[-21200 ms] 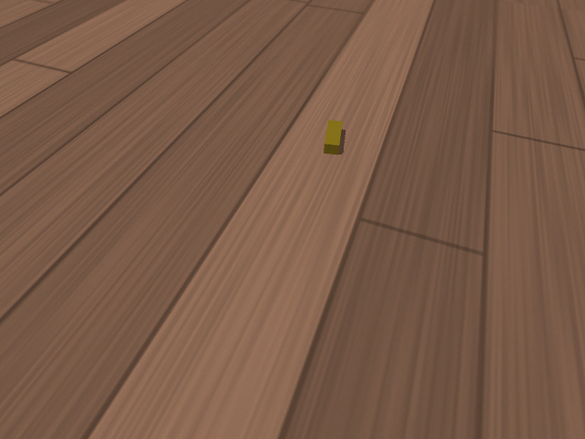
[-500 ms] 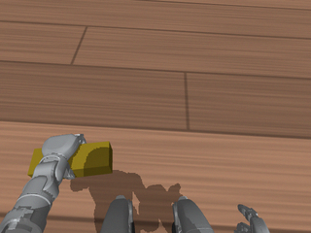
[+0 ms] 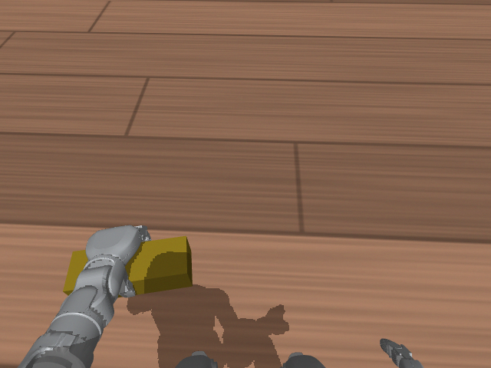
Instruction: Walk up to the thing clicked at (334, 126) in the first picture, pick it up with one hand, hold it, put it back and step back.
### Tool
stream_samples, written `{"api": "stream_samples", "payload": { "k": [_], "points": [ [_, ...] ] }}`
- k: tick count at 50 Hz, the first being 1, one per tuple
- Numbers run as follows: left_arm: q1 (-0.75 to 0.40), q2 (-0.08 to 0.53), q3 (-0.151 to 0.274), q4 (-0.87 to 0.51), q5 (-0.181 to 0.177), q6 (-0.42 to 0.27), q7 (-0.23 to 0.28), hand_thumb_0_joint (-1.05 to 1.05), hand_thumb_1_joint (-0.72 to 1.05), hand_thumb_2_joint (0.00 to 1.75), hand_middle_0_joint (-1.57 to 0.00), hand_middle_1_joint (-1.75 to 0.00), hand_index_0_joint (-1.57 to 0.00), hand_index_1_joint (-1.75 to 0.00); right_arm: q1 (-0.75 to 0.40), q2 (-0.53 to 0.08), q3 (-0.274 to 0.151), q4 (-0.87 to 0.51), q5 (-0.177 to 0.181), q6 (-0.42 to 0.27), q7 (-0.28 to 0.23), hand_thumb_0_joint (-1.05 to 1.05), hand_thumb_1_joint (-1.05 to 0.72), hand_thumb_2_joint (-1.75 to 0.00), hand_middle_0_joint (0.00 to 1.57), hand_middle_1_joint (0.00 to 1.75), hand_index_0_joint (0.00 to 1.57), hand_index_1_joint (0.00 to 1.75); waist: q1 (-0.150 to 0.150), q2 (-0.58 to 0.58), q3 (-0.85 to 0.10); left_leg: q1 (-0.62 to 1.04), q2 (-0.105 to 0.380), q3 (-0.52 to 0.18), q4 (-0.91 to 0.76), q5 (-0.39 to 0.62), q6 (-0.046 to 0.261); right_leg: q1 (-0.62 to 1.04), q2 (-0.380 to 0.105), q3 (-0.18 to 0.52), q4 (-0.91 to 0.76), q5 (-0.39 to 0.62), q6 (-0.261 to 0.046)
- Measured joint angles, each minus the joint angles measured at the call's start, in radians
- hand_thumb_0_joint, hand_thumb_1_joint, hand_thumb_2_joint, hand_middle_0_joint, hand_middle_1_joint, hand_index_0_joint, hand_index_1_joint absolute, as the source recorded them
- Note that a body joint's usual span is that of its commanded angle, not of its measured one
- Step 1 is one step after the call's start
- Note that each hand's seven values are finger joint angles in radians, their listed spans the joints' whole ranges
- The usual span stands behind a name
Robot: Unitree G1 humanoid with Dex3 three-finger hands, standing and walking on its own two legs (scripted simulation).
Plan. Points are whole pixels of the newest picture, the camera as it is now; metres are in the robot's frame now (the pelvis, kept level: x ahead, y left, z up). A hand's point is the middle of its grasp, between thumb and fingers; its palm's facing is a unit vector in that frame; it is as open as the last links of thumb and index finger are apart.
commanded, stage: hold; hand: left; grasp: from above
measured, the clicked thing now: (133, 269) +0.32 +0.22 -0.11
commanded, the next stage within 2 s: crouch in 1.90 s
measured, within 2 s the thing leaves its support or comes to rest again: neither
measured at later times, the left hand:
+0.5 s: hand (125, 249) +0.33 +0.21 -0.03, palm faces -0.44 -0.07 -0.89, open 10.6 cm
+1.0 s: hand (120, 257) +0.30 +0.21 -0.01, palm faces -0.44 -0.06 -0.90, open 10.6 cm
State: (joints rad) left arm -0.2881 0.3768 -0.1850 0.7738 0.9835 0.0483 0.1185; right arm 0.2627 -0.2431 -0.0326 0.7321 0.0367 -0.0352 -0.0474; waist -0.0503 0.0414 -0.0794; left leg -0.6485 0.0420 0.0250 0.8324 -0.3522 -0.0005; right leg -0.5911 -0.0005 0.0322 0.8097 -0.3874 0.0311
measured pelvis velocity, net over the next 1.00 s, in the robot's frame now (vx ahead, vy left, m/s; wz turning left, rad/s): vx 0.01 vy -0.01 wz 0.00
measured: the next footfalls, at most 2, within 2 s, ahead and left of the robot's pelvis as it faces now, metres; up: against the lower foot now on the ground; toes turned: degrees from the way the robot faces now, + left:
none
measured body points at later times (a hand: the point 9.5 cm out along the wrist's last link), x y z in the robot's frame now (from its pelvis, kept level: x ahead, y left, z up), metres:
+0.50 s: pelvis +0.02 -0.01 +0.02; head +0.05 -0.02 +0.47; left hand +0.35 +0.21 +0.02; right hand +0.14 -0.27 -0.10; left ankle +0.03 +0.12 -0.70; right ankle +0.01 -0.14 -0.70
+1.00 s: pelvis +0.01 -0.01 +0.03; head +0.02 -0.03 +0.48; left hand +0.32 +0.21 +0.04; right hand +0.15 -0.26 -0.08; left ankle +0.03 +0.12 -0.70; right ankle +0.01 -0.14 -0.70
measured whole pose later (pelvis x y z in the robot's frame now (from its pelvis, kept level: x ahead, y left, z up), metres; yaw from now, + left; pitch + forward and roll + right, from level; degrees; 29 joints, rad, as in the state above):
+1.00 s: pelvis +0.01 -0.01 +0.03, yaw +0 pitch +2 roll +0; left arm -0.23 0.37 -0.22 0.63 1.00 0.04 -0.01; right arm 0.21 -0.26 -0.04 0.67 0.06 0.06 -0.04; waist 0.00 0.05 -0.03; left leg -0.34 0.03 0.04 0.54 -0.24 -0.01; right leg -0.30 -0.01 0.04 0.55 -0.29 0.02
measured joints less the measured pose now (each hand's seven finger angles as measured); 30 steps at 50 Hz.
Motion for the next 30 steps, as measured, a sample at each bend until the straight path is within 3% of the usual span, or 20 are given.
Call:
{"api": "stream_samples", "payload": {
  "k": [7, 30],
  "points": [
    [0.001, -0.004, -0.011, -0.006, 0.01, 0.008, 0.0, 0.02, -0.05, 0.46, -0.61, -0.62, -0.67, -0.56, -0.014, -0.004, -0.006, 0.008, 0.002, 0.009, 0.002, 0.01, -0.9, -0.89, 0.2, 0.3, 0.2, 0.3, 0.01, 0.002, 0.005, 0.074, -0.004, 0.004, -0.069, 0.015, -0.001, 0.072, -0.004, 0.002, -0.067, 0.014, -0.001],
    [0.037, -0.007, -0.021, -0.093, 0.024, -0.005, -0.086, 0.02, -0.05, 0.46, -0.62, -0.62, -0.67, -0.55, -0.03, -0.018, -0.018, -0.037, 0.012, 0.066, 0.014, 0.01, -0.9, -0.89, 0.2, 0.3, 0.2, 0.3, 0.032, 0.005, 0.019, 0.231, -0.007, 0.012, -0.204, 0.055, -0.008, 0.218, -0.007, 0.007, -0.186, 0.049, -0.008]
  ]
}}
